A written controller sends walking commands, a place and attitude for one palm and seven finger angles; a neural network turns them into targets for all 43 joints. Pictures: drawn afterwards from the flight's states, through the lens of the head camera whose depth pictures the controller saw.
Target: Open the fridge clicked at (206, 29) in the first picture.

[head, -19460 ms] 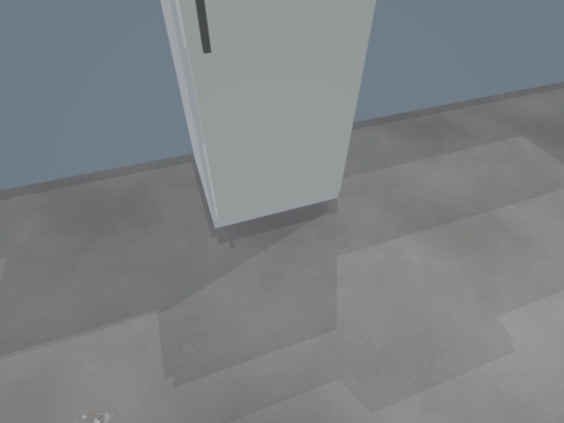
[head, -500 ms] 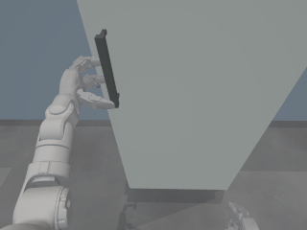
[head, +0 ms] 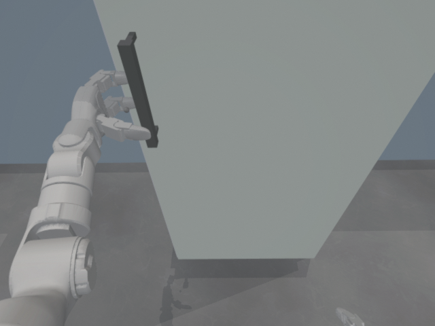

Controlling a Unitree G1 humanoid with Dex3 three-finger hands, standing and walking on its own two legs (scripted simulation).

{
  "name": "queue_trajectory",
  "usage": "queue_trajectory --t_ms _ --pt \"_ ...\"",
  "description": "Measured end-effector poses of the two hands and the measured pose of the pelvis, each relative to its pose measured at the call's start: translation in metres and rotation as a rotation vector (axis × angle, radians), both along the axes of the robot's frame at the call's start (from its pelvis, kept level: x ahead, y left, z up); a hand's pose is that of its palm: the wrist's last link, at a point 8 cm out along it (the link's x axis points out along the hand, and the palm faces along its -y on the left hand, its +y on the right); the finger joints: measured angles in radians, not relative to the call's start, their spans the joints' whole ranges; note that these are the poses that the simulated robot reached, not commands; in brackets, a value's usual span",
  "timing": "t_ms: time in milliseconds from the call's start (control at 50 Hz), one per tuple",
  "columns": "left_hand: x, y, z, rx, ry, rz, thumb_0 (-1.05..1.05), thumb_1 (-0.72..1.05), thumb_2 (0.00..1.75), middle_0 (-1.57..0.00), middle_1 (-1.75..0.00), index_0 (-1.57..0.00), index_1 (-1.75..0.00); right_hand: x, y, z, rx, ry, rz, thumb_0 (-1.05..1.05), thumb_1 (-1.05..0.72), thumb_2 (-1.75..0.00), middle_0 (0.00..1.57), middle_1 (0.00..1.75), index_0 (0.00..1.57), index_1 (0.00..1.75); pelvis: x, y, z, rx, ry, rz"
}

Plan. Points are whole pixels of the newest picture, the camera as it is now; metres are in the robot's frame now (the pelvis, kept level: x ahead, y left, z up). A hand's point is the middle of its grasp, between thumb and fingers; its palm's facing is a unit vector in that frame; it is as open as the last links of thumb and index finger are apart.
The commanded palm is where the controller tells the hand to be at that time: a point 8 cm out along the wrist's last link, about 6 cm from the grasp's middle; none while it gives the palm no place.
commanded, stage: feel for the door with the fingertips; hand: left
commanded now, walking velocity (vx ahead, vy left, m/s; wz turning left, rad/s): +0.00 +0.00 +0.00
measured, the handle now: (143, 96) +0.49 +0.16 +0.19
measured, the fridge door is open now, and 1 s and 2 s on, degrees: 0 0 0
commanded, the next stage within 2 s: slide the fingers in behind the handle in 0.02 s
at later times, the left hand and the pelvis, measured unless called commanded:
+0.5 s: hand (124, 109) +0.43 +0.18 +0.20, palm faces +0.03 -1.00 +0.01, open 13.9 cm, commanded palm +0.40 +0.23 +0.20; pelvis +0.00 +0.00 +0.00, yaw -1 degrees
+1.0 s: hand (135, 111) +0.43 +0.16 +0.19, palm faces +0.04 -1.00 +0.02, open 14.0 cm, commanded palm +0.40 +0.21 +0.20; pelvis +0.00 +0.01 +0.00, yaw -1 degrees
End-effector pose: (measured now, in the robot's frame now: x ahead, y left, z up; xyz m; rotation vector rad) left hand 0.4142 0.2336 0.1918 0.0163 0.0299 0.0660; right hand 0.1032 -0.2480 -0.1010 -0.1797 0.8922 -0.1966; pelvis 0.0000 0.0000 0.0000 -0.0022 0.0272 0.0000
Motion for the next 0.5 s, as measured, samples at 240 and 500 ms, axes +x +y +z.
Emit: queue_trajectory --t_ms 240,500 --pt "0.004 0.005 0.000 -0.004 -0.005 -0.013 -0.01 -0.50 0.30 -0.36 -1.25 -0.38 -1.26 -0.009 -0.001 -0.003 -0.004 0.016 0.000 0.01 -0.91 -0.90 0.20 0.30 0.20 0.30 -0.002 0.000 -0.001 -0.003 0.007 0.008" --pt "-0.006 0.001 0.003 -0.026 -0.061 -0.037 -0.01 -0.50 0.30 -0.31 -1.21 -0.32 -1.21 0.003 0.007 0.004 0.020 -0.050 0.000 0.01 -0.91 -0.90 0.20 0.30 0.20 0.30 0.001 0.004 -0.001 -0.002 0.000 -0.015"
